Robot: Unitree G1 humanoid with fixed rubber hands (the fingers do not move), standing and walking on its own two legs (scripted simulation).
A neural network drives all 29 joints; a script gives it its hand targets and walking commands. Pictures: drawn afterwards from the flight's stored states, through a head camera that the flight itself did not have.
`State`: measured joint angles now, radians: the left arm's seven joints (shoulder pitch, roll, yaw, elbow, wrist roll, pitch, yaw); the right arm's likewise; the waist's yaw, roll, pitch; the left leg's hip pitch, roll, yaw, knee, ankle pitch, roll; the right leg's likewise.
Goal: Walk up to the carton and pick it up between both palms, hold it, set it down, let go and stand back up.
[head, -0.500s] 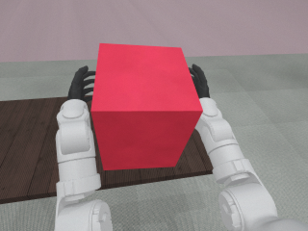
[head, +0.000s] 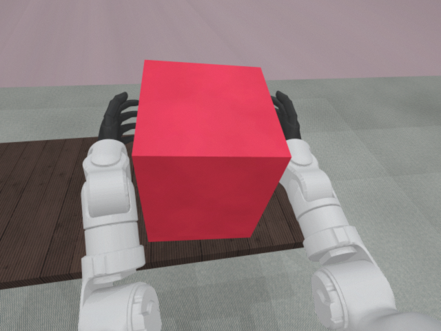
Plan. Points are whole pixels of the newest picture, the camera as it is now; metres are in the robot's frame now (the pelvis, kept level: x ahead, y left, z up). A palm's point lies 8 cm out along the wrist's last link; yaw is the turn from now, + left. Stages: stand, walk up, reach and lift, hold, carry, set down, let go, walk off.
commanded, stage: hold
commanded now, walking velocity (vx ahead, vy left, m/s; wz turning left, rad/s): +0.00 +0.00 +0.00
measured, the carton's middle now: (202, 157) +0.37 +0.01 +0.15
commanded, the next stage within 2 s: none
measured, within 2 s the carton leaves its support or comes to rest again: neither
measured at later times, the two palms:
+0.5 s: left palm (110, 141) +0.35 +0.15 +0.20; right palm (286, 136) +0.36 -0.14 +0.19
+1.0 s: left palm (113, 143) +0.35 +0.15 +0.20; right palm (287, 138) +0.36 -0.14 +0.19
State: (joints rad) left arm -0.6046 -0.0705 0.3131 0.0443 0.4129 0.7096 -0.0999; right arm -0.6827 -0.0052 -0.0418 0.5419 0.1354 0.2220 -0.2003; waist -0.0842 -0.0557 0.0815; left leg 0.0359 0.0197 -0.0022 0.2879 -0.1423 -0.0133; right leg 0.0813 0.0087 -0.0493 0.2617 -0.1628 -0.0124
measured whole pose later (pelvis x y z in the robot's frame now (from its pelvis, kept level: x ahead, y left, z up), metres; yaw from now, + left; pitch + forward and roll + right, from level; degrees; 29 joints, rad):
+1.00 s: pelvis +0.00 +0.00 +0.00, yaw +0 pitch -11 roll +0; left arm -0.58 -0.07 0.31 0.02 0.41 0.72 -0.10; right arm -0.67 -0.01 -0.02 0.53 0.15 0.23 -0.21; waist -0.09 -0.06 0.09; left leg 0.05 0.02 0.00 0.29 -0.15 -0.01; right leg 0.10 0.01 -0.05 0.26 -0.17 -0.01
